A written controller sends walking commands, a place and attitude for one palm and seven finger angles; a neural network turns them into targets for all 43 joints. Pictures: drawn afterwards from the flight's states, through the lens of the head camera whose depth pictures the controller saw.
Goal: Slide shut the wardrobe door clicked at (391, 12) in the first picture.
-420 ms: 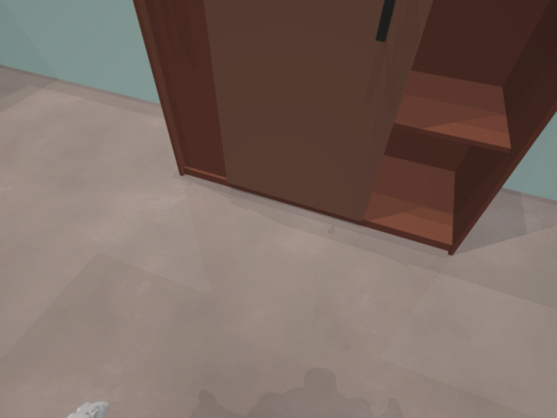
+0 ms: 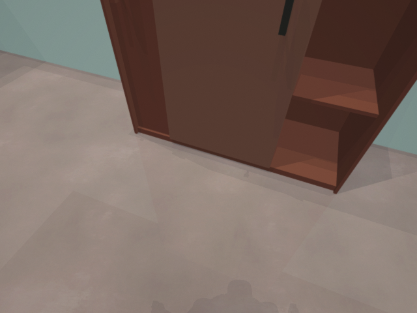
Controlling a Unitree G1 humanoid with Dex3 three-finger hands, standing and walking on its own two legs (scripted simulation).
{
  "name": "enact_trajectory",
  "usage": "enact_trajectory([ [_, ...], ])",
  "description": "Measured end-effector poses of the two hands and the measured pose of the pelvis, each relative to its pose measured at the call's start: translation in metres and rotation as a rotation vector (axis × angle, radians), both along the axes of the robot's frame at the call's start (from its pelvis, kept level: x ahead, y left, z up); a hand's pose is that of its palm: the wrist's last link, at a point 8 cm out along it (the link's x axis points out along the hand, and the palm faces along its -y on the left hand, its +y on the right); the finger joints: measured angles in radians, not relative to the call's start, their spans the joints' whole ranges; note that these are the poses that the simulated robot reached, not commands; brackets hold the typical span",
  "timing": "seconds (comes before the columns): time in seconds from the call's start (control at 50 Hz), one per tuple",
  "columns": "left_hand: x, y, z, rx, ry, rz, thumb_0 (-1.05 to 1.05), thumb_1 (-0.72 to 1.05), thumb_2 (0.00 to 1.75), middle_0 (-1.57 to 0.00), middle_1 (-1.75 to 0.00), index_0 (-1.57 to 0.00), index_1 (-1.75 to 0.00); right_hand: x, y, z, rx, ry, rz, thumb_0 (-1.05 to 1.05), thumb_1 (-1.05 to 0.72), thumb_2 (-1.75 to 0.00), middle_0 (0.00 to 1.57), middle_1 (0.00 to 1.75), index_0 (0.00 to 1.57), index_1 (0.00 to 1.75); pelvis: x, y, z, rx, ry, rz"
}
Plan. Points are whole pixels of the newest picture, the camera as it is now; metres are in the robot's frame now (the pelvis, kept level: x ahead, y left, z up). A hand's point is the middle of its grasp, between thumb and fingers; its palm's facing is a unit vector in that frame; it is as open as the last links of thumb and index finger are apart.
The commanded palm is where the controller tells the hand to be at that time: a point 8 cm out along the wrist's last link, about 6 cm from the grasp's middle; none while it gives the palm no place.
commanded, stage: stand and wait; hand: left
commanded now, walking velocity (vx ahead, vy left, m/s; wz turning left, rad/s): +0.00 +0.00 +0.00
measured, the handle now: out of the picture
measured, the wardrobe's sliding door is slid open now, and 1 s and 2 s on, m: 0.40 0.40 0.40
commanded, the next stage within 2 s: look at it before walking up in 0.40 s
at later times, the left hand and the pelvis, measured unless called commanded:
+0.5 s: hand out of the picture +0.06 +0.24 -0.15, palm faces -0.04 -0.94 -0.34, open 7.4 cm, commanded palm none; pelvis -0.01 -0.01 +0.00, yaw +0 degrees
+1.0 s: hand out of the picture +0.07 +0.24 -0.15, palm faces -0.03 -0.94 -0.34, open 7.4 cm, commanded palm none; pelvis -0.01 -0.01 +0.00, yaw +0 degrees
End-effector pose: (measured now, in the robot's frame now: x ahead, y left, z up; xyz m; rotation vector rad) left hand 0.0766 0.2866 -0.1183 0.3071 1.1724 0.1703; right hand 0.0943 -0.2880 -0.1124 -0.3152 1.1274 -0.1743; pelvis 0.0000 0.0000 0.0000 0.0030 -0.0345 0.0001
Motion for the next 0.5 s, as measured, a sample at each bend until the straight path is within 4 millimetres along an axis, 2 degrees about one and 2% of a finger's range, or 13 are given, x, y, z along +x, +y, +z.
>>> enact_trajectory([
  [0.24, -0.02, 0.003, 0.002, 0.021, 0.047, 0.012, 0.01, 0.91, 0.9, -0.2, -0.3, -0.2, -0.3, -0.037, -0.013, -0.005, -0.008, 0.084, -0.035, 0.01, -0.9, -0.9, 0.2, 0.3, 0.2, 0.3, -0.008, -0.006, 0.002, -0.001, -0.005, 0.0],
  [0.5, -0.017, -0.002, 0.003, 0.016, 0.035, 0.002, 0.01, 0.91, 0.9, -0.2, -0.3, -0.2, -0.3, -0.045, -0.013, -0.006, 0.003, 0.094, -0.037, 0.01, -0.9, -0.9, 0.2, 0.3, 0.2, 0.3, -0.012, -0.008, 0.003, -0.001, 0.001, -0.002],
])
